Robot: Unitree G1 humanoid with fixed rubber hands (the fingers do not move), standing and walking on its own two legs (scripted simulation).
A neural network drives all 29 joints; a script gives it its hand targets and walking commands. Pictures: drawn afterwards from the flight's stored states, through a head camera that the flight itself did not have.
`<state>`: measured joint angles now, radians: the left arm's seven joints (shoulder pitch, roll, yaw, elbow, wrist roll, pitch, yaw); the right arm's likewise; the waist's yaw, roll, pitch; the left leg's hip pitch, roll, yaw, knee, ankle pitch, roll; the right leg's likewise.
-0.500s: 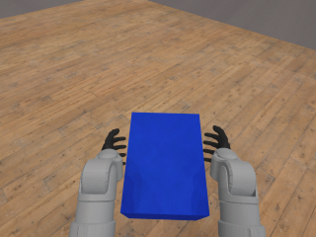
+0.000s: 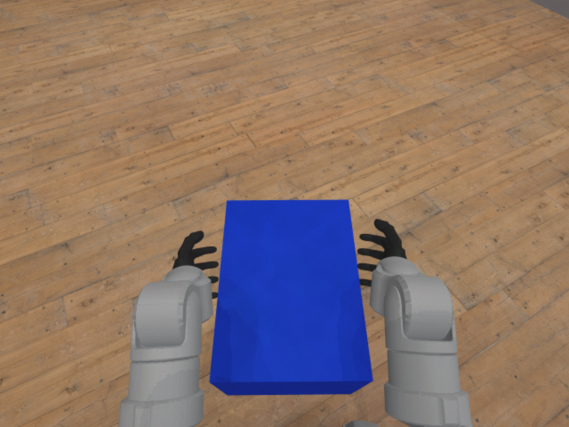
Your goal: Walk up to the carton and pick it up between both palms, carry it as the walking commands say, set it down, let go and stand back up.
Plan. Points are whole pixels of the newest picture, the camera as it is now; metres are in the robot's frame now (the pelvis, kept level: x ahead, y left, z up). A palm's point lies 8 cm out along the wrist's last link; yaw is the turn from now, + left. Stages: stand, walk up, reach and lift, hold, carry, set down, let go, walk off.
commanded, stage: carry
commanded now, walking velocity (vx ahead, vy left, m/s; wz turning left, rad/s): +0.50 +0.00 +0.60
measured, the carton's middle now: (288, 296) +0.32 +0.00 -0.05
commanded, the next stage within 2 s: none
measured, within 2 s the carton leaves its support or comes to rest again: neither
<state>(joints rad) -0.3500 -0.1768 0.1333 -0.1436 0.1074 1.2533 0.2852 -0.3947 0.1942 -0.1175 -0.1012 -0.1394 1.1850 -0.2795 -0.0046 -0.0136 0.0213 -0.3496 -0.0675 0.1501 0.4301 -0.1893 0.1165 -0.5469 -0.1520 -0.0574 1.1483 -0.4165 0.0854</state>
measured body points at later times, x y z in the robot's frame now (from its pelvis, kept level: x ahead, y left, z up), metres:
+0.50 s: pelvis +0.30 -0.01 +0.01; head +0.34 -0.02 +0.46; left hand +0.53 +0.23 +0.08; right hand +0.65 -0.02 +0.08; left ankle +0.27 +0.11 -0.66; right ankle +0.34 -0.09 -0.74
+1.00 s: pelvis +0.53 +0.17 +0.01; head +0.57 +0.20 +0.45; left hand +0.71 +0.45 +0.04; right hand +0.87 +0.24 +0.06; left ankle +0.51 +0.20 -0.74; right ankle +0.64 +0.04 -0.67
